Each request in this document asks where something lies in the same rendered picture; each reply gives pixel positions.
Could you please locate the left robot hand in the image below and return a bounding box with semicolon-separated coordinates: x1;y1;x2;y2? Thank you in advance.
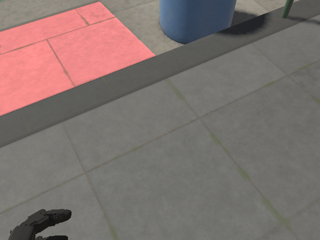
8;209;72;240

